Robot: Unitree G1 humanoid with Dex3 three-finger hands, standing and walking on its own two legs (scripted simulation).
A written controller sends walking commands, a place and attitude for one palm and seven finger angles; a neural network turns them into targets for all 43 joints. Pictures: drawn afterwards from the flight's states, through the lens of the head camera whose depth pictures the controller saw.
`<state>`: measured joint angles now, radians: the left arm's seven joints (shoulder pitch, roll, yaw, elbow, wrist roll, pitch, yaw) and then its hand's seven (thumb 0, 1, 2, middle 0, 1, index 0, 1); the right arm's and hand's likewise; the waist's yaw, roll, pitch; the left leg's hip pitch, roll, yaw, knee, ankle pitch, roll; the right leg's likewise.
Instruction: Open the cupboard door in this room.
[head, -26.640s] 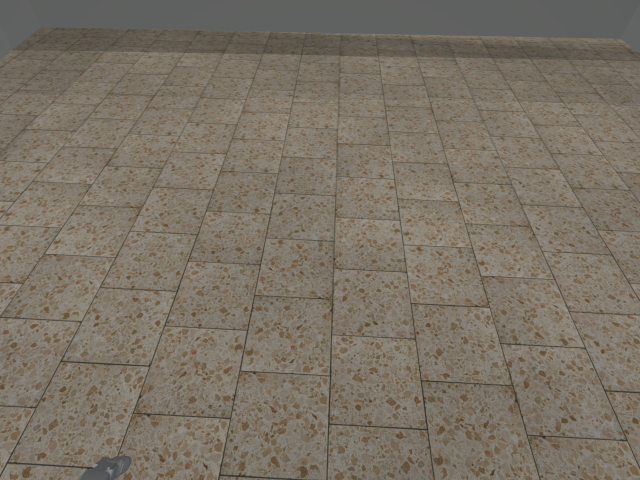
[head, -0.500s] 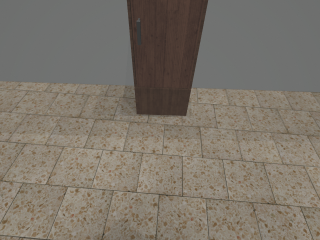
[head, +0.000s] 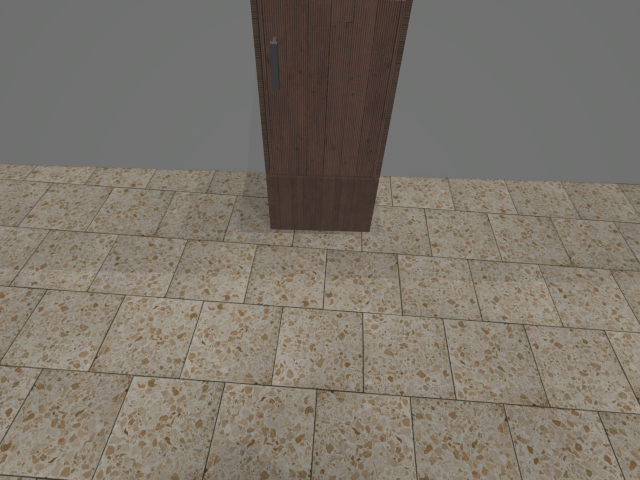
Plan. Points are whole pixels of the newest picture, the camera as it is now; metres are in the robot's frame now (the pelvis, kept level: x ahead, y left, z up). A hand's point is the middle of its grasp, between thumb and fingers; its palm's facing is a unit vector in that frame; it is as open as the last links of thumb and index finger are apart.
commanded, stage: walk to a spot facing it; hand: left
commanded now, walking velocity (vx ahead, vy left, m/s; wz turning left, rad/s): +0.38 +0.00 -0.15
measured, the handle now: (275, 63) +1.18 +0.20 -0.02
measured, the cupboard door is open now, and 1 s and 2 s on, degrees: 0 0 0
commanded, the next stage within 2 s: take the last steps up to it in 0.62 s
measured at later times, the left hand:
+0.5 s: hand out of the picture +0.02 +0.11 -0.16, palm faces +0.08 -0.98 -0.16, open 7.3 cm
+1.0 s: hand (236, 288) +0.48 +0.19 -0.16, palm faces +0.00 -0.98 -0.19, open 7.3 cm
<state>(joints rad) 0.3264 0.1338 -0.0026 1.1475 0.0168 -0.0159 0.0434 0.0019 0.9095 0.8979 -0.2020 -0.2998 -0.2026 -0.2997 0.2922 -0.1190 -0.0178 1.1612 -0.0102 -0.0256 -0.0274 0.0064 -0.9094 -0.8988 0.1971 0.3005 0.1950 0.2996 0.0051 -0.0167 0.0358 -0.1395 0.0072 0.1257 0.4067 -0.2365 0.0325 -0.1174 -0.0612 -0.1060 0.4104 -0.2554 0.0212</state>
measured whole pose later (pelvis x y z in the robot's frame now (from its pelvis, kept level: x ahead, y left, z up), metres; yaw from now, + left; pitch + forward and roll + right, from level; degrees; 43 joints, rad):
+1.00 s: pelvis +0.36 +0.01 +0.00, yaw -1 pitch +0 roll +1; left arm 0.10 0.19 0.06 0.98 0.03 -0.02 0.00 0.00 0.92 0.90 -0.20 -0.30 -0.20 -0.30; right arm 0.27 -0.17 -0.06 1.08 -0.02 -0.08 -0.01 -0.03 -0.94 -0.90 0.20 0.30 0.20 0.30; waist -0.01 -0.04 0.05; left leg -0.13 0.00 0.18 0.41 -0.28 0.06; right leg -0.57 -0.14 -0.07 0.91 -0.21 0.05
